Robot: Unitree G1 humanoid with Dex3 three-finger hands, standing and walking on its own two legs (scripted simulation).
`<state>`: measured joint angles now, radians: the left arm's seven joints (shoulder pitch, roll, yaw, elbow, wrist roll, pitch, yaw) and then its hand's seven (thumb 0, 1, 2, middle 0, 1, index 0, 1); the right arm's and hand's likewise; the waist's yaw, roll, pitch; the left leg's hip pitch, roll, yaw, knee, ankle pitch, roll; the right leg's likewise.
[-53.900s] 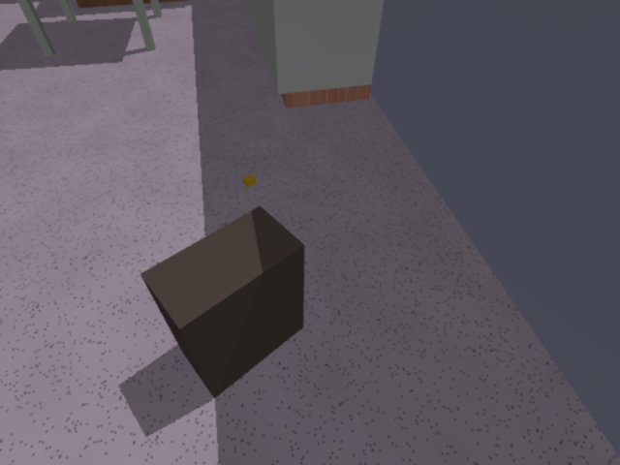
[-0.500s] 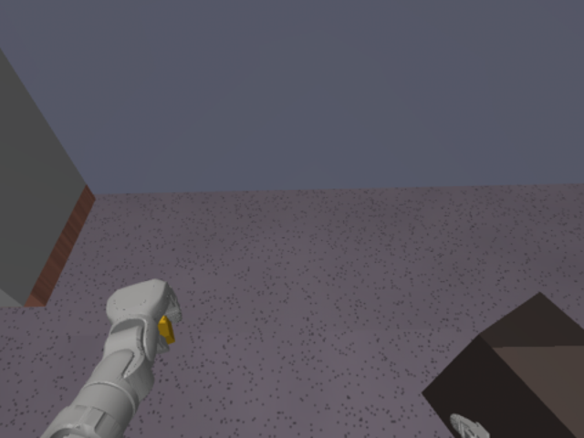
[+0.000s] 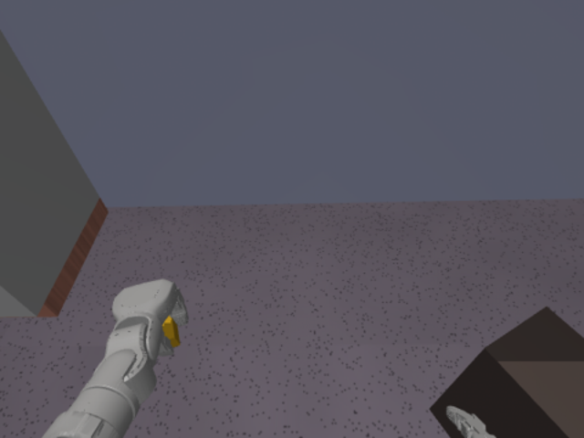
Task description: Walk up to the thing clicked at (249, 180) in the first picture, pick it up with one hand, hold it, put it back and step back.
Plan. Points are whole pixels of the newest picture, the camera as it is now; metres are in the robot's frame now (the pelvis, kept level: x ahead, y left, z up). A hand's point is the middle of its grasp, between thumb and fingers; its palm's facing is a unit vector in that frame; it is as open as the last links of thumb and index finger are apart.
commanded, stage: hold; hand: left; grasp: from above
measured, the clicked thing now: (163, 330) +0.32 +0.23 -0.08
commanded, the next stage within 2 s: crouch in 1.22 s
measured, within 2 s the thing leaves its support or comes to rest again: neither
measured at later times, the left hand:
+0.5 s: hand (153, 337) +0.28 +0.21 -0.02, palm faces -0.38 -0.13 -0.91, open 6.6 cm
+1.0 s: hand (151, 330) +0.29 +0.22 -0.02, palm faces -0.40 -0.13 -0.91, open 6.6 cm
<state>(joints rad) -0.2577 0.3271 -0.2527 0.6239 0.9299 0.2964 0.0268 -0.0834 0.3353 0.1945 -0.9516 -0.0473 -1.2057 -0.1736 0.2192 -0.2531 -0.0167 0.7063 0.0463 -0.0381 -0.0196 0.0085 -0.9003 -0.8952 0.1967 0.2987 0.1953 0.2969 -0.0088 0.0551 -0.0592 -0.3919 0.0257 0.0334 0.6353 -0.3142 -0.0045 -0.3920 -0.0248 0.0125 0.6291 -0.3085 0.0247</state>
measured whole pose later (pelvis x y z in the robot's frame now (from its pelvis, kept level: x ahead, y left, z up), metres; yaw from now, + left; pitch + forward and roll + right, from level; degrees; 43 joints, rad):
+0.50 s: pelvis -0.01 -0.01 +0.01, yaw +0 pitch +2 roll +0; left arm -0.20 0.33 -0.25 0.52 0.94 0.29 -0.02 -0.08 0.34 0.20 -0.95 -0.05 -1.14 -0.16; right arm 0.19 -0.26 -0.01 0.69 0.06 -0.02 -0.02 0.01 -0.90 -0.90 0.20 0.30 0.19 0.30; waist 0.01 0.07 -0.04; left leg -0.32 0.03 0.04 0.56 -0.27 -0.01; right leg -0.33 -0.02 0.02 0.57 -0.27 0.02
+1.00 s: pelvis -0.01 -0.01 +0.01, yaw +0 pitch +2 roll +0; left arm -0.23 0.35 -0.24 0.53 0.94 0.28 -0.04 -0.08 0.33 0.21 -0.95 -0.04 -1.14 -0.16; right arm 0.19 -0.25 -0.01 0.69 0.06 -0.02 -0.03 0.01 -0.90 -0.90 0.20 0.30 0.19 0.30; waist 0.02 0.06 -0.02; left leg -0.29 0.03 0.04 0.52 -0.25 -0.01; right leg -0.31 -0.02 0.02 0.54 -0.26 0.02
